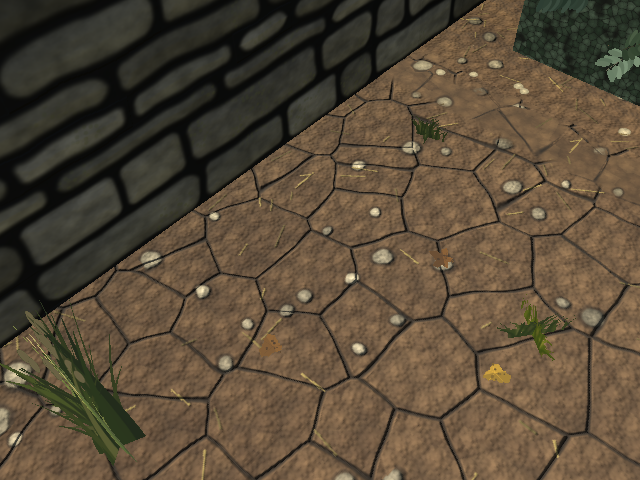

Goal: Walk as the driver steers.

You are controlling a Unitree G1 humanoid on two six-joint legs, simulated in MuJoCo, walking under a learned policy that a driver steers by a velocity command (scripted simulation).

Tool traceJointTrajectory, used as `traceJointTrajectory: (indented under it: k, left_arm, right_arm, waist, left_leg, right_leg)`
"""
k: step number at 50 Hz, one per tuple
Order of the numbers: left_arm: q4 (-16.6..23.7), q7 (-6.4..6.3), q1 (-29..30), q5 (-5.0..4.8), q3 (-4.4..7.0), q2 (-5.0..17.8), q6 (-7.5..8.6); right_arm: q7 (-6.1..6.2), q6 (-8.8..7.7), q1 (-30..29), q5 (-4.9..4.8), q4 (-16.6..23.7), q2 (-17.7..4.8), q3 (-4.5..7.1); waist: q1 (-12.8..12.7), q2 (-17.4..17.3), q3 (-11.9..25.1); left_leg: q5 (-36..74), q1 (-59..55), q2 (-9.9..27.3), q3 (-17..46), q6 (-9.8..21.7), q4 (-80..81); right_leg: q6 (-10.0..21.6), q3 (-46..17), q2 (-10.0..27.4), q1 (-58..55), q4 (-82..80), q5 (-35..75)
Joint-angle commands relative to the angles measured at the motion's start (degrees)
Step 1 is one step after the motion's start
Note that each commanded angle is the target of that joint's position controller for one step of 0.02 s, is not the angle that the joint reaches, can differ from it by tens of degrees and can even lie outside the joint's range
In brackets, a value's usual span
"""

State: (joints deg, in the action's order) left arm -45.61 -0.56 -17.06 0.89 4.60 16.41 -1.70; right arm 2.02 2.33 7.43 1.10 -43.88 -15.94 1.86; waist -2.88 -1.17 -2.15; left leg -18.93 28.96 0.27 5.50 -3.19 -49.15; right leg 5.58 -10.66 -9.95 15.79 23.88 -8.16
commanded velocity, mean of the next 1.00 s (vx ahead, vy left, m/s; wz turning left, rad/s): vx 0.01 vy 0.00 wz -0.59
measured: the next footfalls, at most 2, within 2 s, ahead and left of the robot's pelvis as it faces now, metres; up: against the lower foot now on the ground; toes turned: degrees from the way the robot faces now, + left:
left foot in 0.14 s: +0.08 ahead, +0.13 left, +0.00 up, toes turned -12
right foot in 0.64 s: -0.01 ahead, -0.07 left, +0.00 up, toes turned -24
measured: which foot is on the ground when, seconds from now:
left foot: up 0.00-0.12, down 0.14-0.64, up 0.66-1.00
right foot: down 0.00-0.14, up 0.16-0.62, down 0.64-1.00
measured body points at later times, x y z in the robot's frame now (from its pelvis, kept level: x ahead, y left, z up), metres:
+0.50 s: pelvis +0.01 +0.04 +0.00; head +0.05 +0.05 +0.45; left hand +0.20 +0.28 -0.13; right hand +0.03 -0.25 -0.10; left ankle +0.04 +0.14 -0.74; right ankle -0.05 -0.08 -0.68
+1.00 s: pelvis -0.02 +0.01 +0.00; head +0.00 -0.03 +0.45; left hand +0.23 +0.19 -0.10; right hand -0.08 -0.30 -0.12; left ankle +0.09 +0.13 -0.68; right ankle -0.04 -0.05 -0.74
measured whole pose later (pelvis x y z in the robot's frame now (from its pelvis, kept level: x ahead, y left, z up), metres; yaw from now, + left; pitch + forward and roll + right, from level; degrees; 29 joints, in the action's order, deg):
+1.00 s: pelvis -0.02 +0.01 +0.00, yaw -36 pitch +1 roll +1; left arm -42.5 0.3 -14.0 0.6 3.2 17.2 -2.3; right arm 0.9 4.2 10.4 1.2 -42.2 -18.3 3.5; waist -0.7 -1.7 -3.9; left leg -21.4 26.9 0.6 3.4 -2.9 -53.4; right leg 5.2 -9.4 -7.6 12.3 22.9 -9.9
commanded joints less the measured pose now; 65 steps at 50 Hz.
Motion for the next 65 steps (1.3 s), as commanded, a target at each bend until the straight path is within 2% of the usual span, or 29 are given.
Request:
traceJointTrajectory:
  k: [1,4,6,7,8,9,10,11,12,15,19,29,31,32,33,34,35,37,39,42,49,54,58,60,61,62,63,64,65]
  left_arm:
    - [3.0,-0.14,-1.9,0.38,2.43,9.4,0.04]
    - [3.4,0.19,0.0,0.27,2.56,9.8,-0.28]
    - [3.9,0.23,3.0,-0.48,2.45,9.5,-0.51]
    - [4.5,0.11,3.6,-1.02,2.01,8.1,-0.45]
    - [4.7,0.11,-1.3,-1.00,0.88,3.2,-0.28]
    - [4.7,-0.45,-1.6,-0.19,1.95,7.4,-0.44]
    - [4.1,-0.44,-1.0,1.11,2.64,10.2,-0.65]
    - [3.2,-0.04,-0.7,1.01,2.84,10.1,-0.93]
    - [2.5,0.40,-1.2,0.66,2.77,9.4,-1.45]
    - [2.6,1.92,-0.1,-0.17,2.16,8.3,-2.31]
    - [4.2,2.48,4.6,-0.38,1.35,7.1,-2.81]
    - [7.3,3.20,8.1,-1.04,-0.19,5.3,-2.67]
    - [6.6,2.77,5.2,-0.37,-0.24,5.1,-1.86]
    - [6.2,2.07,3.7,0.48,0.23,7.1,-1.06]
    - [7.3,1.40,3.8,0.76,1.25,13.6,-0.22]
    - [7.1,1.50,-0.6,-0.18,2.91,17.9,-0.16]
    - [6.2,1.43,-0.4,-0.46,2.19,14.7,-0.25]
    - [7.1,0.89,6.9,-0.53,0.79,10.1,-0.67]
    - [7.3,0.46,7.3,-0.91,0.40,9.0,-0.57]
    - [6.6,0.70,4.7,-0.94,0.81,10.0,-0.06]
    - [5.8,0.54,0.9,-0.14,1.41,11.1,-0.07]
    - [5.3,0.40,0.9,0.41,1.11,10.4,-0.01]
    - [4.4,0.30,2.4,0.58,0.62,9.8,-0.33]
    - [3.8,-0.01,4.1,0.03,0.15,9.0,-0.58]
    - [3.5,-0.30,4.4,-0.50,-0.36,7.9,-0.51]
    - [3.4,-0.32,1.9,-0.58,-1.26,4.8,-0.17]
    - [3.3,-0.50,-1.1,-0.83,-1.42,4.5,0.02]
    - [2.8,-0.70,1.3,0.87,-0.50,8.5,-0.14]
    - [2.7,-0.31,2.5,1.24,-0.30,8.7,0.08]
  right_arm:
    - [0.44,-1.38,-1.6,-0.75,4.6,-5.1,0.91]
    - [0.64,-2.14,0.9,-1.48,4.7,-5.7,0.75]
    - [1.06,-2.77,5.1,-1.35,3.8,-5.8,0.73]
    - [1.54,-3.19,6.5,-0.68,3.5,-7.6,1.15]
    - [2.06,-3.03,3.6,0.07,4.9,-11.6,1.67]
    - [1.53,-2.32,1.3,0.39,6.1,-14.5,2.24]
    - [1.11,-1.98,3.7,-0.09,5.6,-11.6,1.89]
    - [0.80,-1.95,1.9,-0.55,6.0,-8.2,0.96]
    - [0.65,-1.83,0.1,-0.28,6.5,-7.0,0.63]
    - [0.78,-1.78,1.7,0.28,6.5,-7.3,0.80]
    - [0.60,-1.96,6.4,0.23,5.1,-8.3,1.67]
    - [-1.19,-1.74,5.9,0.53,4.0,-11.3,3.44]
    - [-1.28,-1.24,5.0,-0.38,3.8,-11.5,3.64]
    - [-1.42,-1.04,7.5,-0.29,3.1,-10.5,3.50]
    - [-1.77,-0.42,10.5,0.99,4.8,-5.1,2.25]
    - [-0.54,0.63,3.7,0.65,7.9,-6.1,1.93]
    - [-0.26,1.15,2.7,0.25,7.3,-7.6,2.35]
    - [-0.73,0.59,4.0,-0.51,5.5,-8.4,2.81]
    - [-1.28,0.57,6.0,0.55,4.3,-8.9,3.11]
    - [-1.54,1.00,5.3,0.19,4.6,-7.8,2.94]
    - [-0.88,1.06,1.3,0.12,5.9,-7.3,2.80]
    - [-0.60,0.47,0.8,-0.48,6.0,-6.7,2.27]
    - [-0.31,0.03,2.3,-1.08,5.7,-6.4,1.73]
    - [0.03,-0.46,5.7,-1.04,4.4,-5.4,1.30]
    - [0.39,-0.98,7.0,-0.56,3.8,-5.2,1.10]
    - [0.88,-1.54,5.3,0.46,4.5,-7.9,1.21]
    - [0.42,-1.58,2.6,0.50,5.8,-12.2,1.74]
    - [-0.22,-1.47,6.0,0.77,3.8,-12.3,2.32]
    - [-0.84,-1.61,6.4,0.56,2.8,-9.9,1.76]
  waist:
    - [0.1,7.7,4.9]
    - [1.4,8.4,5.4]
    - [4.4,7.6,4.9]
    - [4.7,4.6,5.0]
    - [0.7,-8.0,6.0]
    - [1.1,-11.2,3.8]
    - [1.4,-6.3,4.1]
    - [0.6,-3.6,2.7]
    - [-0.1,-3.7,1.8]
    - [1.1,-7.4,3.2]
    - [4.0,-7.8,3.4]
    - [4.3,-10.0,4.1]
    - [1.7,-7.4,4.6]
    - [1.0,-0.6,5.1]
    - [3.8,16.2,5.3]
    - [-1.5,16.0,4.7]
    - [-0.3,9.4,2.7]
    - [3.2,7.4,-0.2]
    - [3.5,8.4,2.3]
    - [2.9,6.3,3.6]
    - [1.0,7.3,2.7]
    - [0.9,7.1,4.0]
    - [1.8,7.8,4.3]
    - [4.1,7.1,4.0]
    - [5.0,5.5,3.8]
    - [3.0,-2.9,4.4]
    - [1.5,-10.1,4.5]
    - [4.1,-8.7,3.5]
    - [3.6,-6.7,0.2]
  left_leg:
    - [-3.1,1.1,-2.0,0.2,1.1,4.0]
    - [-4.4,-5.9,-3.6,0.3,2.4,11.8]
    - [2.1,-15.3,-3.5,0.0,3.2,25.3]
    - [6.5,-22.1,0.9,3.2,4.1,32.6]
    - [10.8,-27.3,15.2,16.0,7.8,36.2]
    - [24.1,-23.1,22.7,24.9,15.2,34.9]
    - [31.0,-22.1,22.8,21.5,18.0,32.8]
    - [32.7,-20.7,18.9,14.9,16.7,31.8]
    - [33.4,-20.2,14.9,9.0,14.6,31.1]
    - [39.8,-23.7,11.4,2.0,13.3,29.4]
    - [38.1,-29.2,13.4,1.2,14.8,29.0]
    - [31.6,-23.0,16.8,-4.1,13.8,25.9]
    - [25.9,-19.1,15.8,-7.2,10.2,19.9]
    - [16.9,-13.5,13.5,-10.3,6.6,12.2]
    - [-14.9,0.2,6.4,-15.1,2.1,-3.5]
    - [-19.3,4.7,0.2,-7.8,1.4,-10.3]
    - [-15.5,5.5,2.2,-4.5,1.4,-14.2]
    - [-6.3,4.4,3.1,-3.2,1.5,-12.2]
    - [-2.9,2.8,2.1,-3.8,0.8,-13.5]
    - [-1.6,3.6,1.5,-3.3,0.3,-12.2]
    - [-3.0,4.6,0.1,-1.8,0.3,-3.6]
    - [-4.0,-1.5,-1.1,-2.2,1.7,1.6]
    - [-4.9,-10.1,-2.3,-2.8,3.4,9.8]
    - [1.2,-17.9,-2.5,-3.2,4.4,22.3]
    - [7.8,-23.6,-0.7,-1.8,5.0,30.9]
    - [7.4,-27.1,8.8,8.3,6.7,35.8]
    - [7.4,-27.1,18.3,20.3,12.1,37.8]
    - [-2.0,-21.3,20.1,22.6,16.9,38.3]
    - [-13.5,-20.1,17.4,21.9,16.6,40.6]
  right_leg:
    - [6.6,-19.0,16.5,-9.6,-3.1,15.0]
    - [5.7,-21.8,15.8,-9.1,-1.2,21.6]
    - [2.4,-21.5,13.0,-5.1,0.8,16.9]
    - [-0.6,-19.0,9.9,0.0,4.2,6.7]
    - [-4.0,-8.2,3.0,6.0,15.6,-15.7]
    - [-5.2,2.0,-2.7,13.8,25.8,-27.9]
    - [-6.0,2.7,1.9,12.9,34.9,-26.5]
    - [-6.4,2.7,3.2,12.7,38.3,-23.2]
    - [-7.1,3.3,3.5,12.6,41.0,-20.3]
    - [-9.0,6.0,3.9,14.4,44.7,-16.7]
    - [-9.8,7.3,5.7,16.8,38.9,-16.3]
    - [-5.6,14.0,8.2,1.5,15.5,-17.3]
    - [-3.9,14.7,7.3,-6.2,2.6,-8.4]
    - [-2.9,8.2,9.7,-12.2,-5.1,-3.2]
    - [0.5,-14.0,26.8,-18.6,-7.5,12.3]
    - [10.0,-19.9,32.2,-12.5,-5.8,25.7]
    - [10.8,-15.2,29.0,-12.4,-5.6,24.1]
    - [7.0,-7.9,21.4,-9.5,-6.4,17.3]
    - [6.3,-6.1,18.7,-10.8,-5.9,20.7]
    - [6.4,-7.8,18.5,-12.3,-5.8,19.2]
    - [7.5,-15.4,18.3,-12.2,-6.0,9.4]
    - [7.5,-17.0,18.1,-9.7,-4.3,13.5]
    - [6.0,-18.3,17.3,-6.8,-2.8,17.7]
    - [3.6,-18.2,15.5,-4.3,-1.3,15.6]
    - [0.9,-17.3,13.7,-1.1,0.0,9.4]
    - [-2.4,-12.0,9.5,2.6,6.2,-3.5]
    - [-3.6,-1.7,0.1,8.5,12.6,-19.5]
    - [-3.6,0.6,2.0,7.7,21.5,-23.2]
    - [-3.5,0.4,3.1,10.2,25.7,-20.4]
